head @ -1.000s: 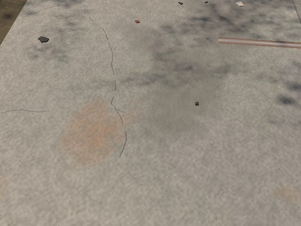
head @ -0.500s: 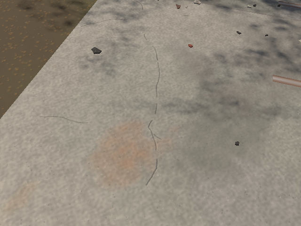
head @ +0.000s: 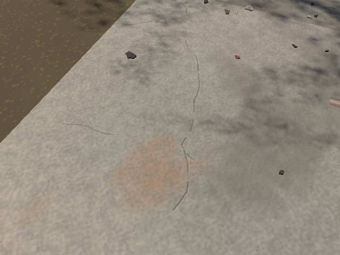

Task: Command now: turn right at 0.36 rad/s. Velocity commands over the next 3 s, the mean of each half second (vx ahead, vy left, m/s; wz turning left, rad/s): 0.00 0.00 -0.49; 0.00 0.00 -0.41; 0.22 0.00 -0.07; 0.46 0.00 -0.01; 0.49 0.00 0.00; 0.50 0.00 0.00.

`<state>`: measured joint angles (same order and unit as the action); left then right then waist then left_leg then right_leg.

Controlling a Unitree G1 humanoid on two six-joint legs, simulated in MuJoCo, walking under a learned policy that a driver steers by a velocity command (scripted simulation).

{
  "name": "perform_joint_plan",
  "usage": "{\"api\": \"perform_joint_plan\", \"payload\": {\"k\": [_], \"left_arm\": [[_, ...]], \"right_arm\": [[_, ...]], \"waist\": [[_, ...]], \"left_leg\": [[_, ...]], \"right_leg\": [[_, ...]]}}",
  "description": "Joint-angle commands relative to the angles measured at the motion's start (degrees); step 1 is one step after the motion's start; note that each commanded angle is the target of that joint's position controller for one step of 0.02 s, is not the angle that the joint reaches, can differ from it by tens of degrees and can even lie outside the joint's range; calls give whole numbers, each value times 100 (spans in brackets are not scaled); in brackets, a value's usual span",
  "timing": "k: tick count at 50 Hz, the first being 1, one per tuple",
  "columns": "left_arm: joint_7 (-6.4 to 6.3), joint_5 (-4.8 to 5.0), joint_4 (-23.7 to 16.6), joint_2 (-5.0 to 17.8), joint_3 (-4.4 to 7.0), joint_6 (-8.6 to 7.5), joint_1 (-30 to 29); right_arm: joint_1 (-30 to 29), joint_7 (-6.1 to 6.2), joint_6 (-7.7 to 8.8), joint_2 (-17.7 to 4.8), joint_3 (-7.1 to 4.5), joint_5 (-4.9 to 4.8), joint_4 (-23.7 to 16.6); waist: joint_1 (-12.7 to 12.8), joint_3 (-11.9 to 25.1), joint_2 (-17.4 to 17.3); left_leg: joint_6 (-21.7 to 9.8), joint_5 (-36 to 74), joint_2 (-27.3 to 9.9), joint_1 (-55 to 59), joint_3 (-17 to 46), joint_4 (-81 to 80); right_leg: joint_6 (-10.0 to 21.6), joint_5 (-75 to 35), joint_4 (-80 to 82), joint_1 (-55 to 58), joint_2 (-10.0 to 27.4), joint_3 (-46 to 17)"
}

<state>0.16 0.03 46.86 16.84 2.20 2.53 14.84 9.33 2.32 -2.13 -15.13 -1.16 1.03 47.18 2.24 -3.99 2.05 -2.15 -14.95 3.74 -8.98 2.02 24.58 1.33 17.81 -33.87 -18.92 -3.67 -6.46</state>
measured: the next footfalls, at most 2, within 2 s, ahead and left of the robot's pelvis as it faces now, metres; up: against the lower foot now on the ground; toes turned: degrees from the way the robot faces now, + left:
right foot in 0.34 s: -0.01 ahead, -0.12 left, +0.00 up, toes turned -13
left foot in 0.88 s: +0.08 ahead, +0.05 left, +0.00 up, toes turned -32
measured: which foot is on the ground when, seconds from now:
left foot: down 0.00-0.34, up 0.36-0.86, down 0.88-1.00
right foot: up 0.00-0.32, down 0.34-0.88, up 0.90-1.00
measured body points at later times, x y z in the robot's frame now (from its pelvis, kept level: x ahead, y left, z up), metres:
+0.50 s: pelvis -0.03 -0.04 +0.00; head +0.00 -0.08 +0.45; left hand +0.17 +0.20 -0.09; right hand -0.01 -0.34 -0.13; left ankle -0.01 +0.10 -0.67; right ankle -0.05 -0.11 -0.74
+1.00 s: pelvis -0.01 -0.01 +0.00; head +0.03 +0.00 +0.45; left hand +0.22 +0.18 -0.13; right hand -0.03 -0.31 -0.10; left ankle +0.04 +0.07 -0.74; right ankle -0.08 -0.11 -0.70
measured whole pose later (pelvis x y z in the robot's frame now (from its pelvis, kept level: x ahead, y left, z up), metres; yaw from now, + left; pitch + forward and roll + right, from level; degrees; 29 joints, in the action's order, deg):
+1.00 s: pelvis -0.01 -0.01 +0.00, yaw -29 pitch +0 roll -1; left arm -0.5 -0.8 45.2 17.6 2.7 3.3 12.0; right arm 10.6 1.6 -0.7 -14.5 0.4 1.0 44.2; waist 0.4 -3.2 2.9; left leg -2.4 -12.7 2.0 -11.5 1.7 24.7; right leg 0.5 26.1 -44.8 -18.1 -7.6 -9.4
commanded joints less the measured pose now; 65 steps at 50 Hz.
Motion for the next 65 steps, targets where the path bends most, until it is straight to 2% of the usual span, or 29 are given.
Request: {"api": "perform_joint_plan", "payload": {"k": [1, 3, 5, 10, 15, 16, 17, 18, 19, 21, 23, 25, 32, 38, 41, 43, 44, 45, 46, 47, 49, 54, 56, 59, 61, 62, 63, 64, 65], "left_arm": [[-80, -63, -393, 820, 278, -21, -105], [-24, -88, -246, 723, 315, 82, 137], [81, -104, -273, 617, 288, 130, 55], [219, -43, -579, 440, 200, 176, -464], [206, -2, -680, 461, 210, 127, -289], [169, -52, -644, 478, 216, 68, -134], [107, -141, -622, 822, 303, -20, 62], [90, -104, -779, 1777, 496, -97, 135], [89, -14, -611, 1734, 556, -99, 694], [32, -11, -675, 1092, 385, -35, -40], [-16, 7, -802, 894, 321, 0, -443], [5, 14, -779, 934, 329, -18, -293], [-13, -70, -718, 1085, 394, -23, 88], [-15, -139, -730, 1040, 372, -16, 2], [-24, -141, -681, 983, 329, 3, -145], [-60, -55, -653, 876, 263, 13, -354], [-69, -38, -650, 660, 186, -19, -225], [-68, -83, -618, 250, 77, -57, 254], [-130, -90, -573, 724, 209, -2, 129], [-145, -129, -508, 849, 247, 31, 70], [-79, -66, -306, 681, 224, 59, 71], [-47, -48, -72, 364, 66, 80, -140], [-87, -61, 29, 336, 19, 63, -202], [-103, -151, 202, 339, -4, -82, -77], [-138, -218, 402, 450, -4, -237, 442], [-152, -190, 548, 880, 105, -277, 869], [-123, -157, 708, 1111, 196, -331, 1160], [-106, -209, 733, 912, 159, -400, 1094], [-99, -189, 711, 796, 139, -456, 920]], "right_arm": [[36, 20, 103, -903, -226, 40, -331], [-271, 43, 121, -635, -132, 21, -418], [-116, 65, 140, -732, -154, 30, -383], [290, 0, 144, -986, -251, 40, -269], [122, -110, 129, -1218, -366, 7, -287], [122, -112, 125, -1206, -377, -24, -267], [313, -128, 127, -1057, -355, -1, -264], [255, -135, 91, -495, -200, 62, -651], [-144, -34, 3, -698, -205, 81, -689], [-93, -71, -10, -833, -258, -47, -568], [90, -130, 20, -946, -300, 49, -471], [213, -182, 0, -871, -292, 59, -449], [-153, -132, -48, -792, -261, 23, -660], [-151, -91, 21, -752, -202, -52, -736], [48, -60, 56, -724, -166, -97, -721], [435, -14, 123, -616, -125, -62, -600], [390, 40, 178, -803, -139, 17, -617], [194, 68, 211, -1054, -112, 75, -765], [80, 5, 181, -1310, -168, 40, -732], [101, -53, 206, -1066, -122, 7, -678], [-253, -93, 245, -701, -5, 4, -674], [123, -70, 243, -720, 5, -9, -366], [406, -109, 195, -860, -61, 43, -204], [546, -160, 46, -1038, -210, 15, -49], [173, -195, 102, -737, -174, -7, -181], [-434, -237, 181, -468, -96, -60, -467], [-803, -260, 264, -518, -102, 15, -653], [-927, -255, 327, -716, -172, 67, -682], [-642, -293, 379, -725, -188, 58, -574]], "waist": [[-183, 261, -883], [28, 138, -815], [-80, 159, -1041], [-416, 336, -1133], [-231, 486, -1144], [-78, 530, -916], [3, 653, -26], [-147, 592, 1531], [328, 844, 932], [-105, 183, 333], [-254, 269, 478], [-248, 532, 335], [-26, 436, 442], [-22, 592, 458], [-122, 613, 504], [-413, 591, 359], [-310, 612, -106], [-14, 792, -1216], [-153, 568, -1260], [-134, 414, -940], [-8, 246, -892], [-214, 503, -1061], [-366, 598, -1226], [-256, 126, -1117], [81, 24, -547], [352, -102, 540], [515, -491, 962], [446, -823, 584], [236, -732, 381]], "left_leg": [[-1341, 2175, -2346, -9, 1606, -1054], [-1047, 2553, -1849, -60, 813, -893], [-940, 2844, -1611, 365, 436, -735], [-980, 3005, -1861, 776, 250, -434], [-688, 2849, -1909, 372, -57, 217], [-426, 2285, -1787, 47, -271, 640], [-50, 1103, -1449, -702, -656, 1685], [400, -2118, -393, -2340, -1018, 2943], [366, -2374, -343, -2303, -145, 3748], [321, -1374, -594, -2371, 86, 3913], [370, -810, -570, -2210, 17, 3731], [434, -654, -466, -2112, -4, 3719], [511, -680, -352, -2286, 114, 2753], [356, -771, -214, -1525, 80, 2020], [211, -765, -137, -837, 35, 1243], [87, 199, -195, 91, 41, -322], [-23, 434, -793, 541, 668, -890], [-288, 1259, -2140, 958, 2045, -1206], [-1078, 1792, -2511, -41, 2460, -1037], [-1258, 1798, -2397, -274, 2335, -1040], [-913, 1771, -1675, -374, 1395, -965], [-796, 2620, -1354, 355, 924, -556], [-797, 796, -1282, 414, 1149, -777], [-748, -1853, -1206, -300, 1462, -1004], [-539, -2154, -980, -1611, 1252, -383], [-271, -1711, -288, -2506, 359, 631], [-183, -1251, -51, -3118, -333, 1598], [-189, -1220, -345, -3449, -132, 2229], [-174, -1045, -461, -3448, -47, 2498]], "right_leg": [[7, 1484, -2394, -745, 13, 291], [-65, 1005, -2922, -781, 115, 320], [-219, 829, -2708, -995, 146, 464], [-270, 928, -1389, -610, 276, 751], [-12, 381, 126, 424, 135, 1152], [66, -353, 904, 915, 93, 1070], [233, -915, 1596, 1635, 647, 32], [961, -3633, 1613, 2124, 2467, -2375], [1672, -3948, 1544, 1838, 2621, -2376], [1419, -2885, 1631, 1303, 1853, -1434], [1135, -2862, 1636, 1322, 1356, -1066], [1134, -3077, 1570, 1441, 1285, -1036], [1228, -2066, 1561, 1456, 1259, -1713], [1156, -2561, 1307, 1147, 1202, -1967], [996, -2937, 1154, 963, 1143, -2091], [641, -2423, 929, 602, 887, -2030], [325, -1467, 622, 245, 616, -1775], [63, 538, -311, -140, -40, -944], [10, 1601, -898, -140, -523, -273], [-40, 1477, -1437, -12, -294, -356], [-166, 939, -1691, 92, -222, -303], [-360, 856, -510, 310, -8, 215], [-277, 783, 160, 547, -44, 513], [51, 346, 1175, 1070, -107, 864], [465, 729, 1534, 2190, 480, 31], [901, 1964, 2078, 2348, 1194, -1342], [1307, 2340, 2793, 2354, 2094, -2505], [1491, 1842, 2872, 2245, 2343, -2663], [1452, 1368, 2832, 2341, 2171, -2330]]}}
Over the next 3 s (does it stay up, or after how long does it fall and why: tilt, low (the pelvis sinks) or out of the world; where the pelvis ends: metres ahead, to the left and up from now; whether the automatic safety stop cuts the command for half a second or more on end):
stays up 0.80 -0.39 0.01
